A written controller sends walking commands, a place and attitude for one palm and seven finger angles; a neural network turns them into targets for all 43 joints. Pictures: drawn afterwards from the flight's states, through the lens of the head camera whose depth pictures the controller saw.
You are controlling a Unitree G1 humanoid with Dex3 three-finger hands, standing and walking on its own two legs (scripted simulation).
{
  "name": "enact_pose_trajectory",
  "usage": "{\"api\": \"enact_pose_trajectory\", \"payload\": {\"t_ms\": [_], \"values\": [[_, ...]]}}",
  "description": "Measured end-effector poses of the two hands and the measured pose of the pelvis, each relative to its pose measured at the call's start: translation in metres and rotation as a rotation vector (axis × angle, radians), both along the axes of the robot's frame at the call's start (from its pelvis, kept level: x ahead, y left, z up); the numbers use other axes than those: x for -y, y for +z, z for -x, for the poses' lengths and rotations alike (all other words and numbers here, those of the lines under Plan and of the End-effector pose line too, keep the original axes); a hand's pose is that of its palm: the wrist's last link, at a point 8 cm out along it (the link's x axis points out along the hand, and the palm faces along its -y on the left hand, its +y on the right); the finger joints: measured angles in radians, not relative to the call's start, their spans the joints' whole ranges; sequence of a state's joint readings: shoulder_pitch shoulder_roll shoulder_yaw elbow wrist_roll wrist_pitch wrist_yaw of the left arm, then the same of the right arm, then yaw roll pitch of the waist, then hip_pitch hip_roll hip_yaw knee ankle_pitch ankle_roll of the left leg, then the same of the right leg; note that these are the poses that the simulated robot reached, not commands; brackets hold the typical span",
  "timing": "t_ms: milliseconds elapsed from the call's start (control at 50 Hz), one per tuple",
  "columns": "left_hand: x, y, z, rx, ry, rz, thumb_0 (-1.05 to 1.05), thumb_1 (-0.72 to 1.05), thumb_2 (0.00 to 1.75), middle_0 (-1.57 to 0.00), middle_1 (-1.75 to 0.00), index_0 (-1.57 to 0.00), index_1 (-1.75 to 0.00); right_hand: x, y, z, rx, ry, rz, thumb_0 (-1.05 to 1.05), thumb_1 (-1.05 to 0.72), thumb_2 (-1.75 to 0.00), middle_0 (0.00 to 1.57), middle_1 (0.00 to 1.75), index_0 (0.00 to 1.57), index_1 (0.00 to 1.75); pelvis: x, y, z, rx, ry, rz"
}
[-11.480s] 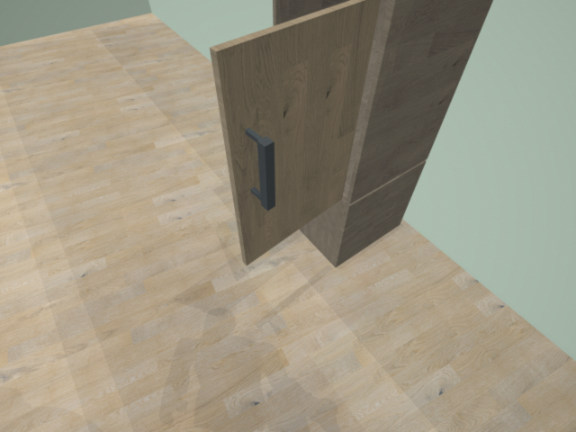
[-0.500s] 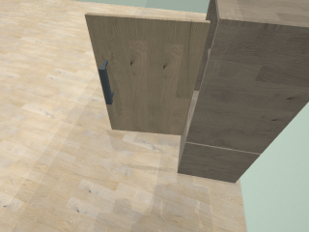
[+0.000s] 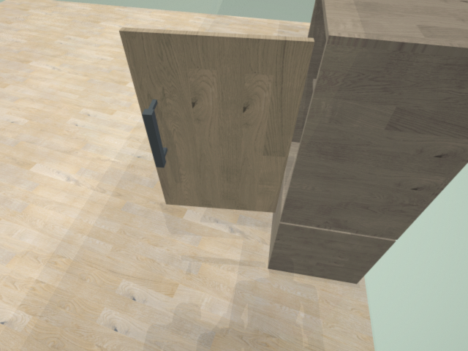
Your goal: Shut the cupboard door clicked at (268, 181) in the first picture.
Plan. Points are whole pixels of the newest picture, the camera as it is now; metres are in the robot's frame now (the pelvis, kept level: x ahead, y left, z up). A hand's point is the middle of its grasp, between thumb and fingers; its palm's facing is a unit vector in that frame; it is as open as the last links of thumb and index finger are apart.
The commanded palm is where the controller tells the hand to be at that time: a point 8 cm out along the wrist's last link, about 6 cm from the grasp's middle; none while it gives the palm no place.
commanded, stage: look again from close up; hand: left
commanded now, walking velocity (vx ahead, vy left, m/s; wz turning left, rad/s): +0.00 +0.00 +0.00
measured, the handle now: (157, 134) +0.60 +0.24 +0.00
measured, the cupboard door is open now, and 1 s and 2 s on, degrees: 95 95 95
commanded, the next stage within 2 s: shuffle to correct the standing spot in 1.16 s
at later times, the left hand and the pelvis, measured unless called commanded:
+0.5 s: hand out of the picture -0.01 +0.15 -0.18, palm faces +0.03 -0.98 -0.18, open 7.3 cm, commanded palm none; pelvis +0.01 -0.01 +0.00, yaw +0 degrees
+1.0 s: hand out of the picture -0.01 +0.14 -0.18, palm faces +0.03 -0.98 -0.19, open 7.3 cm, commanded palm none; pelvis +0.02 -0.02 +0.00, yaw +0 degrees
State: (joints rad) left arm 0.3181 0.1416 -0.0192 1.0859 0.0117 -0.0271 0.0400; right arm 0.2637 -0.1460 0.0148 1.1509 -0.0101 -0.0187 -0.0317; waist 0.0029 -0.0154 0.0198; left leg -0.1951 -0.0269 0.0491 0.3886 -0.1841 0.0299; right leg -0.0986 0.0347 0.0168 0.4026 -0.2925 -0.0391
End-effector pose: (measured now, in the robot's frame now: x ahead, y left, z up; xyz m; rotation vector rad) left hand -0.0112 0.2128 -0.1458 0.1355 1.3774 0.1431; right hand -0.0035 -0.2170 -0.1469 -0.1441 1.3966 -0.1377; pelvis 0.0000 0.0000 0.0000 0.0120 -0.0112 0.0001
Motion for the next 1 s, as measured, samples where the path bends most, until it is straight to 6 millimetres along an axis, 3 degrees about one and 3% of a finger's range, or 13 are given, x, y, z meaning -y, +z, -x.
{"api": "enact_pose_trajectory", "payload": {"t_ms": [600,1000], "values": [[0.013,0.001,0.008,-0.045,0.017,-0.001,0.0,0.91,0.9,-0.2,-0.3,-0.2,-0.3,0.01,-0.002,-0.01,-0.011,0.008,-0.004,0.01,-0.91,-0.9,0.2,0.3,0.2,0.3,0.011,0.0,-0.011,-0.002,0.0,-0.006],[0.022,0.001,0.001,-0.034,0.015,-0.007,0.0,0.91,0.9,-0.2,-0.3,-0.2,-0.3,0.023,-0.002,-0.018,0.0,0.003,0.002,0.01,-0.91,-0.9,0.2,0.3,0.2,0.3,0.023,-0.001,-0.016,-0.001,-0.004,-0.008]]}}
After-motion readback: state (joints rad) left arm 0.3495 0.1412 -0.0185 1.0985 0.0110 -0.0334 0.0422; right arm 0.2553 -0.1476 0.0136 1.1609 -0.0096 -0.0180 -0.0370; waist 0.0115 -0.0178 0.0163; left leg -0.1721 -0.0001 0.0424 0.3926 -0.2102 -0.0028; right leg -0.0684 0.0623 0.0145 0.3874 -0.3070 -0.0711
